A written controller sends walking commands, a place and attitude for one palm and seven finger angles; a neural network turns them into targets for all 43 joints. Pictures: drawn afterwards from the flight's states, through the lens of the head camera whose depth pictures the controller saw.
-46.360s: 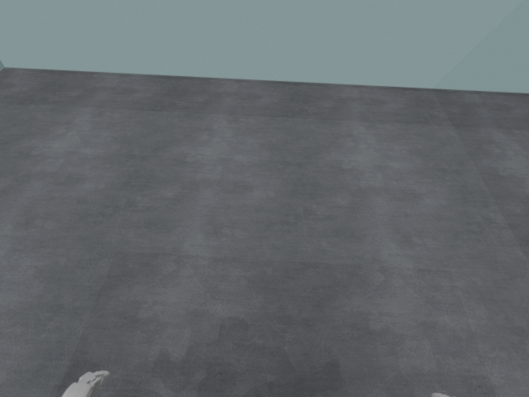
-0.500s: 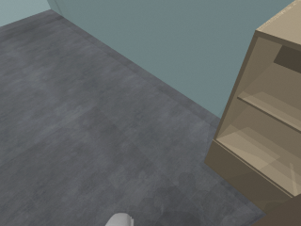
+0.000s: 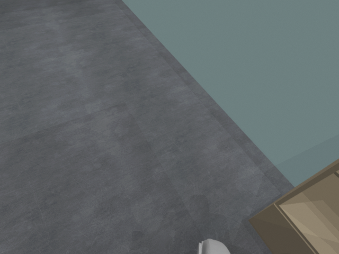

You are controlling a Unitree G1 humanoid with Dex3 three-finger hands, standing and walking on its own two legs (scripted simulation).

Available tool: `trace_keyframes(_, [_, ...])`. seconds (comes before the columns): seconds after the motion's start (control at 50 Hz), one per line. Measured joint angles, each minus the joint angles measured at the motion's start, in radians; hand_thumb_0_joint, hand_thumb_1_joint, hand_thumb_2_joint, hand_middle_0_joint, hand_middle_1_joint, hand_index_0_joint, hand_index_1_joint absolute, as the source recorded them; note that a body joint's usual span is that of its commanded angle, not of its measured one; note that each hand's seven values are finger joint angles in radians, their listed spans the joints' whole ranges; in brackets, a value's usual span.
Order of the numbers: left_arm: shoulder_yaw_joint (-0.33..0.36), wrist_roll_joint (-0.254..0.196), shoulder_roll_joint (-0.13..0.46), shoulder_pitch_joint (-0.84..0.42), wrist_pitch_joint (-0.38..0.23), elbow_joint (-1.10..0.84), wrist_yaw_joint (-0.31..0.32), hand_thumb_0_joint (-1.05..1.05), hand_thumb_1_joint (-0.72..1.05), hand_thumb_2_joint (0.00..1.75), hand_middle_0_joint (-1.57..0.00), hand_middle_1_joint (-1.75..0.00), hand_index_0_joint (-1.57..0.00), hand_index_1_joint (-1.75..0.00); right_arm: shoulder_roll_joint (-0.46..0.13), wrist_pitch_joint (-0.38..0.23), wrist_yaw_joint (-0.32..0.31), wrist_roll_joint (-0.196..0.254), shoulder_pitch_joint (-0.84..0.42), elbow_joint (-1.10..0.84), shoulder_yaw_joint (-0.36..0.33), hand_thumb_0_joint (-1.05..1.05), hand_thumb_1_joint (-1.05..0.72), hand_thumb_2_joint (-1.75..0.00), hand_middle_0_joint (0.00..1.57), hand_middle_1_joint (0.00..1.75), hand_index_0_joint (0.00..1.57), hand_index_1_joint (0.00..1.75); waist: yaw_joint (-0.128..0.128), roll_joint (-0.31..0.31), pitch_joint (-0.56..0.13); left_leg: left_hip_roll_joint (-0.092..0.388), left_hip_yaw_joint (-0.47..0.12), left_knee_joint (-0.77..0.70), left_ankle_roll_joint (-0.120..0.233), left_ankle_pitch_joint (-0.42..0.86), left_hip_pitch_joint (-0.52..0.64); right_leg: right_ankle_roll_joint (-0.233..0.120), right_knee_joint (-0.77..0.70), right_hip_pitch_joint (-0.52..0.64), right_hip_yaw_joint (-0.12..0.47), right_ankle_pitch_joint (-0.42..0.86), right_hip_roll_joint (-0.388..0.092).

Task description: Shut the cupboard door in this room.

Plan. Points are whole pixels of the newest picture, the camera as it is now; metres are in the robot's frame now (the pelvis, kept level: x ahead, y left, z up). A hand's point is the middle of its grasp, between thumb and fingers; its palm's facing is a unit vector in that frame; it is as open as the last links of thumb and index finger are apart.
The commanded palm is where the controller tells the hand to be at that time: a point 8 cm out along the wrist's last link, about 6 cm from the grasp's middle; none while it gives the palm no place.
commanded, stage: walk around to get in front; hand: left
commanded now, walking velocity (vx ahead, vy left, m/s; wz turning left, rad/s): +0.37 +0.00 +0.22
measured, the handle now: out of the picture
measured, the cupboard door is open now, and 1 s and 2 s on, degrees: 45 45 45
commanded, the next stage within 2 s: walk to a spot facing it in 1.54 s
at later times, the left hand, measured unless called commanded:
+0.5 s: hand (119, 218) +0.23 +0.15 -0.17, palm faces +0.18 -0.95 -0.24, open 7.2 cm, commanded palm none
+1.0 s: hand (108, 145) +0.47 +0.23 -0.17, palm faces +0.25 -0.96 -0.16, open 7.3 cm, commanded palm none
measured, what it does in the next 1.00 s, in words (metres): walks ahead: right foot, then left foot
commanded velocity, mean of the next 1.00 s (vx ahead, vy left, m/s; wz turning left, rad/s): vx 0.37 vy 0.00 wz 0.14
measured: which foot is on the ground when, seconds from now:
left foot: down 0.00-0.28, up 0.30-0.70, down 0.72-1.00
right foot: up 0.00-0.24, down 0.26-0.72, up 0.74-1.00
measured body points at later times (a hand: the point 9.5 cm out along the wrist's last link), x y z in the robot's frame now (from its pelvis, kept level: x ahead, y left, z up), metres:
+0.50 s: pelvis +0.23 -0.05 +0.00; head +0.26 -0.05 +0.45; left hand +0.22 +0.20 -0.15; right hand +0.27 -0.28 -0.16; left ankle +0.21 +0.10 -0.65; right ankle +0.24 -0.15 -0.74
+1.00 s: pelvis +0.44 +0.04 +0.00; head +0.46 +0.06 +0.45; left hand +0.45 +0.28 -0.15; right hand +0.52 -0.19 -0.14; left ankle +0.38 +0.12 -0.74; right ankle +0.53 -0.10 -0.66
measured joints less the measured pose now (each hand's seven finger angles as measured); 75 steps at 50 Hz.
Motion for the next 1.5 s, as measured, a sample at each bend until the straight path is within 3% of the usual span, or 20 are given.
trace_keyframes(0.12, [-0.015,-0.004,-0.019,-0.137,-0.011,-0.071,-0.001,0.01,0.92,0.9,-0.19,-0.3,-0.19,-0.3,0.063,-0.013,0.002,0.001,0.07,0.033,0.014,0.0,-0.91,-0.9,0.2,0.3,0.19,0.3,-0.025,0.0,-0.031,-0.014,-0.036,-0.116,-0.012,-0.011,0.128,0.022,-0.206,-0.068,0.006,0.105,-0.003])
trace_keyframes(0.24, [-0.031,-0.008,-0.044,-0.192,-0.024,-0.096,-0.007,0.01,0.91,0.9,-0.19,-0.3,-0.2,-0.3,0.082,-0.013,0.002,-0.006,0.111,0.053,0.011,0.0,-0.91,-0.9,0.2,0.3,0.2,0.3,-0.064,0.033,-0.025,0.003,-0.061,-0.088,-0.048,-0.117,0.21,-0.009,-0.517,0.036,-0.039,0.134,0.042])
trace_keyframes(0.28, [-0.036,-0.002,-0.052,-0.19,-0.051,-0.1,-0.006,0.01,0.91,0.9,-0.2,-0.3,-0.2,-0.3,0.081,-0.007,0.005,0.0,0.126,0.068,0.007,0.0,-0.9,-0.9,0.21,0.3,0.2,0.3,-0.062,0.043,-0.019,0.014,-0.077,0.076,-0.052,-0.196,0.169,-0.057,-0.565,0.095,-0.059,0.182,0.056])
trace_keyframes(0.32, [-0.038,-0.003,-0.067,-0.177,-0.073,-0.094,0.0,0.0,0.91,0.9,-0.2,-0.3,-0.2,-0.3,0.069,0.014,0.008,0.006,0.106,0.076,0.004,0.0,-0.91,-0.9,0.21,0.3,0.2,0.3,-0.055,0.059,0.005,0.014,-0.1,0.42,-0.036,-0.232,0.039,-0.094,-0.5,0.111,-0.087,0.126,0.054])
trace_keyframes(0.36, [-0.037,-0.006,-0.077,-0.139,-0.077,-0.075,0.006,0.0,0.91,0.9,-0.2,-0.3,-0.2,-0.3,0.052,0.025,0.012,0.007,0.079,0.074,-0.006,0.0,-0.91,-0.9,0.2,0.3,0.2,0.3,-0.038,0.066,0.019,0.023,-0.092,0.681,-0.024,-0.178,-0.086,-0.099,-0.506,0.163,-0.106,0.077,0.055])
trace_keyframes(0.42, [-0.026,-0.006,-0.084,-0.052,-0.067,-0.029,0.019,0.0,0.91,0.9,-0.2,-0.3,-0.2,-0.3,0.037,0.042,0.021,0.005,0.032,0.059,-0.018,0.0,-0.91,-0.9,0.2,0.3,0.2,0.3,-0.018,0.069,0.018,0.064,-0.071,0.802,-0.031,-0.056,-0.24,-0.089,-0.574,0.242,-0.128,0.069,0.064])
trace_keyframes(0.54, [0.005,0.0,-0.043,0.113,-0.056,0.068,0.039,0.0,0.94,0.9,-0.2,-0.3,-0.2,-0.3,0.021,0.05,0.029,-0.007,-0.055,0.004,-0.03,0.0,-0.91,-0.9,0.2,0.3,0.19,0.3,0.01,0.05,-0.001,0.132,-0.04,0.59,-0.067,0.048,-0.379,-0.078,-0.705,0.37,-0.171,0.054,0.076])
trace_keyframes(0.62, [-0.001,0.001,-0.036,0.186,-0.054,0.109,0.036,0.0,0.93,0.9,-0.2,-0.3,-0.2,-0.3,0.013,0.045,0.038,-0.008,-0.115,-0.015,-0.026,0.0,-0.91,-0.9,0.2,0.3,0.19,0.3,0.048,0.036,0.008,0.134,-0.002,0.349,-0.067,0.064,-0.35,-0.052,-0.745,0.44,-0.198,0.021,0.075])
trace_keyframes(0.7, [-0.009,-0.002,-0.047,0.25,-0.046,0.139,0.03,0.01,0.92,0.9,-0.2,-0.3,-0.2,-0.3,0.008,0.023,0.04,-0.012,-0.161,-0.038,-0.015,0.0,-0.91,-0.9,0.2,0.3,0.19,0.3,0.082,0.019,0.011,0.094,0.042,0.154,-0.045,0.047,-0.243,-0.007,-0.679,0.48,-0.205,-0.069,0.043])
trace_keyframes(0.74, [-0.015,-0.008,-0.057,0.262,-0.031,0.157,0.023,0.01,0.92,0.9,-0.2,-0.3,-0.2,-0.3,0.012,-0.002,0.033,-0.016,-0.18,-0.052,-0.014,0.0,-0.91,-0.9,0.2,0.3,0.19,0.3,0.077,0.007,0.015,0.074,0.052,0.171,-0.014,0.059,-0.222,-0.015,-0.466,0.416,-0.158,-0.143,0.011])
trace_keyframes(0.8, [-0.021,-0.011,-0.066,0.223,-0.01,0.162,0.016,0.01,0.92,0.9,-0.2,-0.3,-0.2,-0.3,0.031,-0.02,0.018,-0.006,-0.18,-0.058,-0.005,0.0,-0.91,-0.9,0.2,0.3,0.2,0.3,0.069,0.002,0.02,0.062,0.068,0.177,0.002,0.002,-0.159,-0.038,-0.078,0.246,-0.046,-0.148,0.03])
trace_keyframes(0.86, [-0.018,-0.005,-0.069,0.156,-0.01,0.135,0.011,0.01,0.92,0.9,-0.2,-0.3,-0.2,-0.3,0.047,-0.027,0.002,0.001,-0.141,-0.045,-0.005,-0.01,-0.92,-0.9,0.2,0.3,0.2,0.3,0.05,0.013,0.001,0.051,0.067,0.08,-0.005,0.011,-0.068,-0.036,0.033,0.109,-0.028,-0.069,0.027])
trace_keyframes(1.02, [0.005,0.0,-0.037,-0.027,-0.006,0.003,0.005,0.01,0.93,0.9,-0.19,-0.3,-0.2,-0.3,0.03,-0.027,-0.008,-0.001,0.004,0.013,-0.016,-0.02,-0.94,-0.9,0.2,0.3,0.2,0.3,0.019,0.0,-0.047,0.016,0.06,-0.12,-0.019,0.012,0.116,-0.006,-0.159,-0.078,-0.007,0.144,-0.01])
trace_keyframes(1.1, [0.006,-0.004,-0.022,-0.093,-0.006,-0.035,-0.002,0.01,0.93,0.9,-0.19,-0.3,-0.19,-0.3,0.038,-0.017,-0.005,-0.007,0.064,0.041,-0.013,-0.01,-0.93,-0.9,0.2,0.3,0.2,0.3,-0.008,0.011,-0.034,0.022,0.06,-0.147,-0.046,-0.033,0.184,-0.013,-0.365,-0.055,-0.02,0.179,0.0])
trace_keyframes(1.18, [-0.001,-0.005,-0.016,-0.126,-0.022,-0.057,-0.006,0.01,0.92,0.9,-0.19,-0.3,-0.19,-0.3,0.042,-0.007,0.0,-0.011,0.115,0.068,-0.01,0.0,-0.92,-0.9,0.2,0.3,0.2,0.3,-0.037,0.038,-0.014,0.054,0.059,-0.083,-0.086,-0.133,0.224,-0.047,-0.539,0.041,-0.053,0.16,0.043])
trace_keyframes(1.22, [-0.003,0.001,-0.019,-0.134,-0.055,-0.062,-0.004,0.01,0.92,0.9,-0.19,-0.3,-0.19,-0.3,0.044,0.005,0.005,-0.003,0.128,0.089,-0.008,0.0,-0.91,-0.9,0.2,0.3,0.2,0.3,-0.033,0.052,0.002,0.086,0.041,0.134,-0.08,-0.198,0.157,-0.086,-0.547,0.081,-0.07,0.157,0.064])
trace_keyframes(1.26, [-0.008,-0.005,-0.032,-0.131,-0.076,-0.057,0.003,0.0,0.92,0.9,-0.19,-0.3,-0.2,-0.3,0.039,0.024,0.008,0.007,0.104,0.093,-0.005,0.0,-0.91,-0.9,0.2,0.3,0.2,0.3,-0.033,0.062,0.031,0.079,-0.033,0.495,-0.057,-0.215,0.012,-0.111,-0.493,0.102,-0.085,0.104,0.069])
trace_keyframes(1.32, [-0.016,-0.01,-0.059,-0.087,-0.076,-0.032,0.013,0.0,0.92,0.9,-0.2,-0.3,-0.2,-0.3,0.027,0.032,0.01,0.007,0.059,0.08,-0.011,0.0,-0.91,-0.9,0.2,0.3,0.2,0.3,-0.022,0.069,0.044,0.085,-0.057,0.787,-0.046,-0.114,-0.174,-0.107,-0.536,0.188,-0.104,0.075,0.077])
trace_keyframes(1.4, [-0.002,-0.01,-0.074,0.005,-0.069,0.018,0.034,0.0,0.94,0.9,-0.2,-0.3,-0.2,-0.3,0.015,0.04,0.015,-0.003,-0.008,0.038,-0.021,0.0,-0.91,-0.9,0.2,0.3,0.2,0.3,-0.011,0.071,0.017,0.123,-0.056,0.779,-0.06,0.003,-0.343,-0.105,-0.631,0.291,-0.128,0.065,0.093])
trace_keyframes(1.5, [-0.005,-0.002,-0.065,0.104,-0.067,0.076,0.035,0.0,0.94,0.9,-0.2,-0.3,-0.2,-0.3,0.016,0.047,0.028,-0.007,-0.082,-0.006,-0.027,0.0,-0.91,-0.9,0.2,0.3,0.19,0.3,0.002,0.059,-0.01,0.151,-0.027,0.568,-0.079,0.094,-0.418,-0.09,-0.728,0.408,-0.172,0.04,0.104])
